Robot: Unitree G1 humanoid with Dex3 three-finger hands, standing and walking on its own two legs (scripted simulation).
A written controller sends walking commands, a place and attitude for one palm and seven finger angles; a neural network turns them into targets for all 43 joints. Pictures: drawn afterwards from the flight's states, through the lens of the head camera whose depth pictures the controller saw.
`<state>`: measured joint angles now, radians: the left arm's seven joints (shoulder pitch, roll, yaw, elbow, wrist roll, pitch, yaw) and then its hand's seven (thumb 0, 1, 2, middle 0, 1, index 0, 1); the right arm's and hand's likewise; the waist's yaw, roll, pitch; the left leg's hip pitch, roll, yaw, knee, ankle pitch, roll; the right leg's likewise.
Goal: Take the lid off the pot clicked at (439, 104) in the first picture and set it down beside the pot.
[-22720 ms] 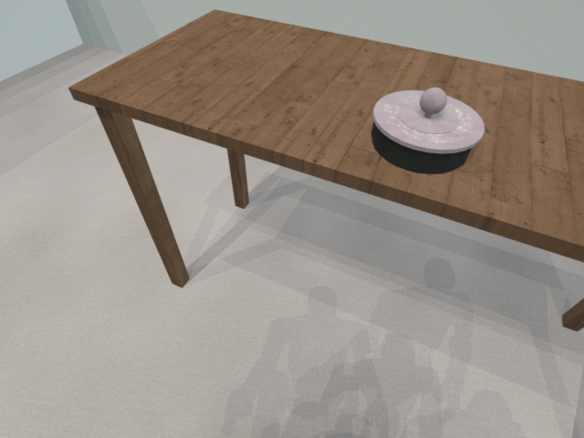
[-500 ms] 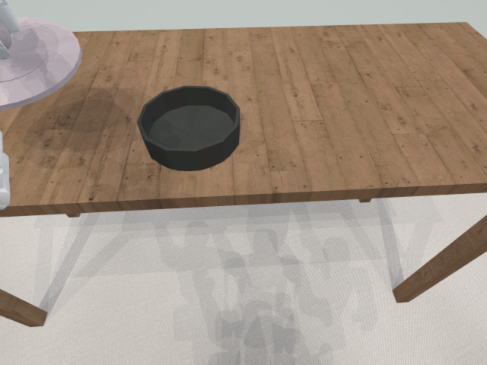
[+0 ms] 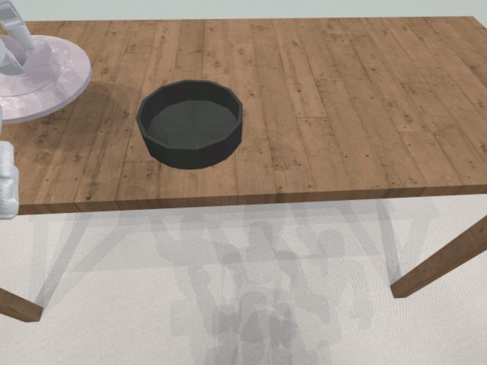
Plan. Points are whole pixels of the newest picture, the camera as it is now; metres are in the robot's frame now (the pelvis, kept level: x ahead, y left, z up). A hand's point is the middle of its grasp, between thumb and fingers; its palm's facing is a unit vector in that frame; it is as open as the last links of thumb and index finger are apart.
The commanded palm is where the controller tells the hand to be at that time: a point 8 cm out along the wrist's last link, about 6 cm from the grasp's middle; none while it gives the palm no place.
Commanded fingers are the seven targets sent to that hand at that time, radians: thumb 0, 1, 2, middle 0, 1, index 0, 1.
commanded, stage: lower the lid onto the table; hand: left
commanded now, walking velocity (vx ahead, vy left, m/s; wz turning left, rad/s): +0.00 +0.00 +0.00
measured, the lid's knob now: (6, 52) +0.51 +0.30 +0.24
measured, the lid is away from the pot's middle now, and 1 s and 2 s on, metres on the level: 0.24 0.24 0.23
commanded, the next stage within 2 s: open the fingers wide in 1.70 s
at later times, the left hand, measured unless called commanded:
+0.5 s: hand (6, 75) +0.48 +0.30 +0.23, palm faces -0.30 -0.22 -0.93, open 7.5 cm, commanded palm +0.49 +0.30 +0.30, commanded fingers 0.00 0.72 0.89 -0.87 -1.10 -0.83 -1.07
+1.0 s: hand (29, 94) +0.49 +0.29 +0.19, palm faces -0.37 -0.21 -0.91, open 7.5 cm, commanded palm +0.50 +0.30 +0.26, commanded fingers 0.00 0.72 0.89 -0.87 -1.10 -0.83 -1.07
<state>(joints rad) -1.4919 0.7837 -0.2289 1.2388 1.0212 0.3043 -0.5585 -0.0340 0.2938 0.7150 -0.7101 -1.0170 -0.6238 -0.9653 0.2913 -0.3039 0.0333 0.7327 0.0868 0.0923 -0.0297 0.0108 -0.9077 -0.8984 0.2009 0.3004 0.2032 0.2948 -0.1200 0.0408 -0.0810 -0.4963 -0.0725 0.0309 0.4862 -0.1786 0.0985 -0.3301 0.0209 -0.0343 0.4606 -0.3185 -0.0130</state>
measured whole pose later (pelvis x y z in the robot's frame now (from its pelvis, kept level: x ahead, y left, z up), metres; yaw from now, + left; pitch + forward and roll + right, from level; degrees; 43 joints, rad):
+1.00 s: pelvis +0.00 +0.00 -0.01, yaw -1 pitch +12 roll -2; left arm -1.38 0.81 -0.17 1.32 1.00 0.17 -0.51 -0.04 0.30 0.71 -0.71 -1.02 -0.62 -0.97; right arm 0.33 -0.30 0.03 0.72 0.10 0.11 -0.05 0.01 -0.91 -0.90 0.20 0.30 0.20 0.29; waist -0.15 0.04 -0.09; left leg -0.57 -0.05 0.05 0.57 -0.22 0.10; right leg -0.40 0.04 -0.02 0.52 -0.34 -0.01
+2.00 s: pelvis -0.01 +0.00 -0.01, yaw -2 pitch +13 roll -3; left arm -1.17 0.82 -0.09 1.14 1.00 -0.01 -0.44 -0.03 0.30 0.73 -0.71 -0.99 -0.59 -0.99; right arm 0.35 -0.30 0.02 0.69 0.10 0.19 -0.08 0.01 -0.91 -0.90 0.20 0.30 0.20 0.29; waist -0.13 0.04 -0.09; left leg -0.63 -0.03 0.05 0.66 -0.25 0.10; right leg -0.46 0.05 -0.02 0.61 -0.36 -0.01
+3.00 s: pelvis -0.02 +0.02 -0.02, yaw -2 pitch +13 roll -4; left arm -1.20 0.80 -0.14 1.15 0.99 -0.02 -0.44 0.00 -0.14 0.94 -0.52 -0.56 -0.52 -0.56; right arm 0.34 -0.30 0.02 0.67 0.10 0.20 -0.07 0.01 -0.91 -0.90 0.20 0.30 0.20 0.29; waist -0.12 0.04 -0.08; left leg -0.65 -0.05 0.05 0.66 -0.24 0.12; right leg -0.47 0.04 -0.02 0.60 -0.36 0.00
